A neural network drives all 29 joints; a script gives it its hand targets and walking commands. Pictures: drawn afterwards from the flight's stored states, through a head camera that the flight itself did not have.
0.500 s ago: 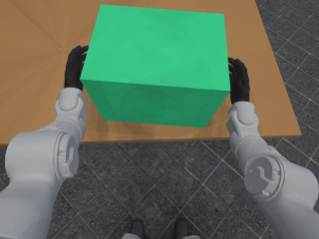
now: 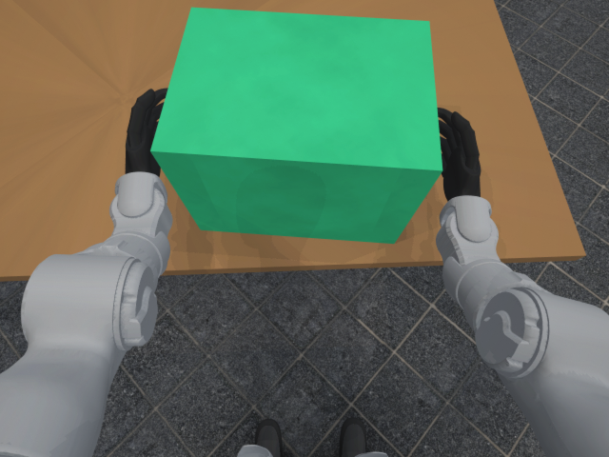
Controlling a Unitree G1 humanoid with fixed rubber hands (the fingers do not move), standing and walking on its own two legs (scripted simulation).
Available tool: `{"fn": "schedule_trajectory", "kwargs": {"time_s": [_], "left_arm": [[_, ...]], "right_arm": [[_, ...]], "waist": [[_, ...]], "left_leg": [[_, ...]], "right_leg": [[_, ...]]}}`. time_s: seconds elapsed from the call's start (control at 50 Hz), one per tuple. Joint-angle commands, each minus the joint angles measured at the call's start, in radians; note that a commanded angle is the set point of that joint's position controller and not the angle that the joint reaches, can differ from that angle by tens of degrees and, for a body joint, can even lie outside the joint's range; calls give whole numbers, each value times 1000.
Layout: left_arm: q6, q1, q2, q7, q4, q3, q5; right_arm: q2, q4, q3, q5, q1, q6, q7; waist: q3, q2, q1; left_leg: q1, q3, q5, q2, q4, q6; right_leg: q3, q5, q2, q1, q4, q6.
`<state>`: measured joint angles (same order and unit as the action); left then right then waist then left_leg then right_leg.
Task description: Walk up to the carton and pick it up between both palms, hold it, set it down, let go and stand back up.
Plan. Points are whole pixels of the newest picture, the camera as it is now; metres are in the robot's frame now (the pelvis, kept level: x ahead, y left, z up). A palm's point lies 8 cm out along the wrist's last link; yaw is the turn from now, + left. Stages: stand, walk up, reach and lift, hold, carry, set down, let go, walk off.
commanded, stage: reach and lift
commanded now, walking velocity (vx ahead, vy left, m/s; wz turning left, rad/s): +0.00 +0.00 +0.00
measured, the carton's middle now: (302, 137) +0.55 +0.03 +0.00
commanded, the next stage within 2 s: none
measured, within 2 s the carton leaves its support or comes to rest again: leaves its support in 0.98 s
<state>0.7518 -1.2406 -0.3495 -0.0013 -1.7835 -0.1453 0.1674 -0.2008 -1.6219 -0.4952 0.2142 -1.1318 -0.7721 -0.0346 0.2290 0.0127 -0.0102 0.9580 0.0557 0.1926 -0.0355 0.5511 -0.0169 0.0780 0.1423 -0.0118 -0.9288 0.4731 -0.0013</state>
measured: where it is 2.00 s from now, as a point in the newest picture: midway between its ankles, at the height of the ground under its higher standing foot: outside the picture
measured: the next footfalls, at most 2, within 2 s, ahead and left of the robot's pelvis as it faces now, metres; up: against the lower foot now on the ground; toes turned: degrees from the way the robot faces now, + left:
none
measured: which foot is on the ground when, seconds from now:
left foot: down 0.00-1.00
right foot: down 0.00-1.00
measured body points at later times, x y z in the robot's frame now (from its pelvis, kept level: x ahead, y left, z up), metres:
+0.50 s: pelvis +0.00 +0.00 +0.00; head +0.14 +0.00 +0.43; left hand +0.46 +0.22 +0.04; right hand +0.46 -0.17 +0.02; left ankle +0.00 +0.10 -0.71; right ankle +0.01 -0.12 -0.71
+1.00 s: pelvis -0.03 +0.00 +0.00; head +0.04 +0.00 +0.45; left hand +0.39 +0.21 +0.05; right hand +0.40 -0.17 +0.03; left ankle +0.00 +0.10 -0.71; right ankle +0.01 -0.12 -0.71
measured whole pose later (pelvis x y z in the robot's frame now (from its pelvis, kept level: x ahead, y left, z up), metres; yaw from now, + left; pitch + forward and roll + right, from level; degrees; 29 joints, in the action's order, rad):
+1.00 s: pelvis -0.03 +0.00 +0.00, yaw +1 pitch +23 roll -2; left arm 0.56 -0.93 -0.20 0.09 -1.62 0.10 0.42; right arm -0.17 -1.43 -0.18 -0.02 -0.84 -0.46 -0.06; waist 0.28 0.05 0.01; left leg 0.81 0.03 0.19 -0.03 0.60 -0.02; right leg 0.08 0.14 -0.01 -0.77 0.51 0.00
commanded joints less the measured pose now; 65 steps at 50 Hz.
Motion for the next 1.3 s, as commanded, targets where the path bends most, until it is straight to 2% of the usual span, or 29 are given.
{"fn": "schedule_trajectory", "kwargs": {"time_s": [0.0,0.08,0.18,0.24,0.28,0.34,0.44,0.48,0.54,0.58,0.62,0.64,0.68,0.7,0.72,0.74,0.8,0.88,0.94,0.96,1.02,1.04,1.06,1.1,1.16,1.18,1.22,1.24,1.28], "left_arm": [[-3,-361,469,-187,49,143,-181],[-7,-364,461,-185,74,162,-159],[-33,-305,480,-182,87,189,-151],[-40,-287,484,-182,100,196,-136],[-45,-280,508,-179,125,222,-126],[-53,-263,512,-173,146,222,-120],[-67,-247,550,-170,207,262,-95],[-68,-237,558,-167,225,267,-84],[-68,-249,582,-158,287,295,-63],[-72,-259,594,-152,320,303,-51],[-76,-267,609,-149,357,317,-41],[-81,-265,605,-148,363,317,-40],[-80,-284,601,-148,387,323,-18],[-81,-294,622,-146,389,336,-7],[-80,-304,631,-144,398,336,4],[-83,-307,618,-141,398,337,3],[-90,-349,644,-133,450,356,31],[-96,-418,657,-124,479,368,76],[-112,-407,686,-116,529,389,97],[-121,-442,685,-114,548,399,103],[-148,-464,699,-115,556,393,110],[-155,-469,697,-114,559,392,116],[-163,-468,704,-112,567,403,125],[-184,-502,712,-110,572,400,134],[-220,-508,753,-96,653,439,150],[-236,-498,758,-93,681,441,151],[-277,-514,762,-89,702,442,148],[-293,-496,788,-84,762,459,155],[-333,-490,804,-77,795,462,140]], "right_arm": [[427,-79,209,149,-357,10,161],[417,-103,227,122,-335,20,160],[398,-92,257,98,-314,27,167],[402,-88,274,82,-313,31,167],[410,-65,291,64,-313,30,166],[418,-52,310,54,-299,39,167],[428,-3,348,26,-289,46,167],[444,45,362,16,-305,53,170],[449,73,384,-6,-294,67,169],[463,116,398,-17,-303,78,169],[482,148,409,-21,-310,90,170],[494,156,423,-32,-299,101,171],[518,195,439,-41,-312,116,170],[524,222,442,-43,-338,121,170],[538,256,457,-54,-353,126,169],[546,250,458,-55,-342,140,169],[575,322,475,-71,-374,170,168],[614,404,501,-93,-435,208,169],[635,484,526,-116,-449,233,169],[645,468,528,-115,-447,250,169],[663,515,549,-133,-477,284,167],[664,550,559,-148,-497,291,166],[675,558,572,-158,-494,303,164],[669,578,570,-168,-518,332,166],[680,641,612,-213,-524,371,165],[681,679,627,-229,-528,385,164],[676,676,629,-245,-525,431,165],[677,734,654,-272,-524,443,164],[665,759,658,-291,-516,479,163]], "waist": [[754,62,-11],[748,64,-19],[742,72,-14],[740,60,-9],[756,77,-13],[756,61,-2],[752,50,-13],[766,50,0],[766,64,-13],[761,60,-7],[767,60,-16],[752,53,-6],[737,29,-3],[733,38,-11],[756,37,3],[739,25,2],[732,41,-2],[739,15,2],[770,33,6],[765,34,-7],[759,17,-6],[768,9,5],[761,0,-5],[740,8,-1],[753,15,-19],[765,11,-13],[731,16,-25],[760,35,-17],[734,33,-28]], "left_leg": [[-483,43,-624,9,69,86],[-459,40,-589,16,64,85],[-523,26,-674,10,89,90],[-503,25,-664,12,85,88],[-523,21,-680,16,88,89],[-529,18,-686,20,85,85],[-579,8,-702,21,78,87],[-567,8,-658,27,73,84],[-578,4,-643,26,63,85],[-587,1,-622,29,58,88],[-606,-7,-584,29,52,87],[-601,-1,-572,31,51,82],[-563,1,-513,37,33,67],[-559,-6,-480,39,26,69],[-551,-2,-455,43,26,63],[-534,1,-408,43,18,56],[-513,-5,-338,49,10,56],[-461,-18,-212,52,5,35],[-468,-19,-210,56,25,36],[-464,-23,-189,58,20,39],[-444,-24,-146,67,18,28],[-448,-27,-134,64,18,25],[-447,-30,-125,66,17,23],[-452,-38,-85,62,10,21],[-525,-52,-144,62,16,33],[-548,-54,-170,61,17,31],[-578,-61,-161,58,1,36],[-620,-69,-233,54,8,46],[-675,-78,-281,51,3,60]], "right_leg": [[33,-523,29,420,76,25],[31,-525,30,433,81,24],[32,-514,44,378,74,28],[32,-523,48,397,77,27],[29,-526,52,404,74,29],[27,-524,58,413,68,36],[31,-513,67,427,55,41],[24,-485,70,446,51,38],[21,-469,73,467,40,36],[22,-451,80,475,29,36],[19,-418,82,482,22,31],[19,-416,79,491,20,31],[10,-392,78,526,17,37],[10,-374,77,528,19,35],[3,-359,74,544,18,34],[1,-335,73,546,14,36],[-7,-282,72,565,16,28],[-19,-191,62,577,34,22],[-24,-189,64,583,49,18],[-27,-181,65,590,49,16],[-34,-160,60,608,59,16],[-33,-142,60,604,61,17],[-31,-139,61,616,63,14],[-37,-89,59,596,57,9],[-33,-111,69,589,54,1],[-34,-124,72,597,49,0],[-40,-103,70,593,29,-6],[-43,-151,72,621,29,-12],[-42,-169,78,619,10,-15]]}}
